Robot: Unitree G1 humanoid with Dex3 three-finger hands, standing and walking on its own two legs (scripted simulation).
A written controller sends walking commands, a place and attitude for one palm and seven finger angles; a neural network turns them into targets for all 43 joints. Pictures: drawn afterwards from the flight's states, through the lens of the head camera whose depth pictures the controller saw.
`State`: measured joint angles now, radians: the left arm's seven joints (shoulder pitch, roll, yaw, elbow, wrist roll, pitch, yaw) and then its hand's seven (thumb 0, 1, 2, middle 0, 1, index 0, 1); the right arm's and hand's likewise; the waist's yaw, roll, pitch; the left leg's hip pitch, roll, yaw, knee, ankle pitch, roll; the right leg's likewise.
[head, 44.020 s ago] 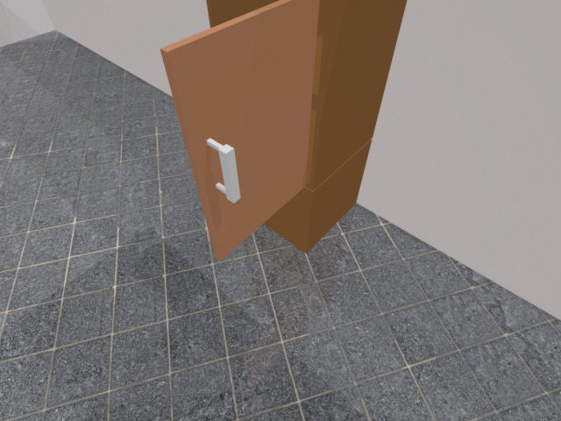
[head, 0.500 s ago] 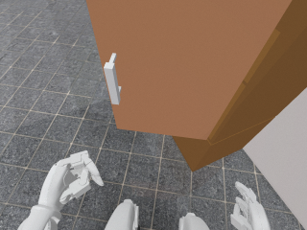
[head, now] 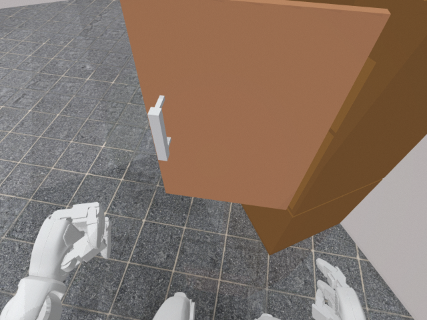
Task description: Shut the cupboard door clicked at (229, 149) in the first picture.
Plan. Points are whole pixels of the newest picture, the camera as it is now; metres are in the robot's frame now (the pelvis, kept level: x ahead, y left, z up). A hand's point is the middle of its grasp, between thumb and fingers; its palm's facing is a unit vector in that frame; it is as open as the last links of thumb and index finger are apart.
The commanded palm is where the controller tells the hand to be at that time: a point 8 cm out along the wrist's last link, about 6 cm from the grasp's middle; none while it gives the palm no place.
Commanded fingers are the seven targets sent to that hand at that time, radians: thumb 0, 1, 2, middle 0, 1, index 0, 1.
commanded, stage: raise the hand and make a fist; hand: left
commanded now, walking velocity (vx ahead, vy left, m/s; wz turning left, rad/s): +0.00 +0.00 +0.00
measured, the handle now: (162, 129) +0.48 +0.16 +0.06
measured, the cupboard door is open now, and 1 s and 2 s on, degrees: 59 59 59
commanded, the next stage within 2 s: bring the fist close to the handle in 0.34 s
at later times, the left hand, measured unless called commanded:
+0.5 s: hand (131, 258) +0.21 +0.15 +0.05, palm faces -0.12 -0.99 -0.03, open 3.1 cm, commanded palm +0.21 +0.22 +0.07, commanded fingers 0.00 0.90 0.90 -1.30 -1.50 -1.30 -1.50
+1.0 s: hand (141, 204) +0.29 +0.16 +0.07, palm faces -0.07 -1.00 -0.03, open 3.1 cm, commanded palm +0.28 +0.20 +0.07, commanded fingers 0.00 0.90 0.90 -1.30 -1.50 -1.30 -1.50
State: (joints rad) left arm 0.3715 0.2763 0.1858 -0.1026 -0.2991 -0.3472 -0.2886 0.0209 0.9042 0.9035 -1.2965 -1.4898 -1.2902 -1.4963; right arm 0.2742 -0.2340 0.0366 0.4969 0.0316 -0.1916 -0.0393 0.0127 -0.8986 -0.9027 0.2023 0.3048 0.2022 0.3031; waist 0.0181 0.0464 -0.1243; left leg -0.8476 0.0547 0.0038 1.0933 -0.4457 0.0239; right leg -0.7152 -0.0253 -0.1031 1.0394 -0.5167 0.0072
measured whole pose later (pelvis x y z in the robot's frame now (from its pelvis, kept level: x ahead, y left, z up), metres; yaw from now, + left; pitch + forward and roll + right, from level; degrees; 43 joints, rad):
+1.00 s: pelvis +0.00 -0.01 +0.00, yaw -1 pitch +12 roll -2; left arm 0.05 0.24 0.13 0.18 -0.26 -0.32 -0.23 0.02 0.90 0.90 -1.30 -1.50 -1.30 -1.50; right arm 0.28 -0.25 0.02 0.55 0.04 -0.16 -0.03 0.01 -0.90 -0.90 0.20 0.30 0.20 0.30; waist -0.01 0.04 -0.13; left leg -0.86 0.05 0.03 1.07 -0.43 0.02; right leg -0.75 -0.03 -0.07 1.05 -0.51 0.00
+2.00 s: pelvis +0.00 -0.02 +0.00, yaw -2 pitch +14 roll -1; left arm -0.39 0.24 0.17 0.68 -0.20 -0.40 -0.23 0.02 0.90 0.90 -1.30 -1.50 -1.30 -1.50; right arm 0.26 -0.26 0.01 0.61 0.04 -0.06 -0.02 0.01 -0.90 -0.90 0.20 0.30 0.20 0.30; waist -0.03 0.03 -0.12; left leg -0.88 0.06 0.04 1.04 -0.41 0.00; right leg -0.81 -0.02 -0.06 1.06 -0.50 -0.02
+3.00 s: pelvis -0.01 +0.00 -0.03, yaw -3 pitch +22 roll -3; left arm -0.98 0.41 0.20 1.17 -0.13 -0.36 -0.40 0.02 0.91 0.90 -1.30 -1.50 -1.29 -1.50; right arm 0.35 -0.28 0.02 0.68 0.02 -0.06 0.00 0.01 -0.90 -0.90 0.20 0.30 0.20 0.30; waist -0.16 0.05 -0.13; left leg -1.13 0.07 0.03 1.17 -0.43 0.03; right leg -1.02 -0.01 -0.06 1.15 -0.50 0.01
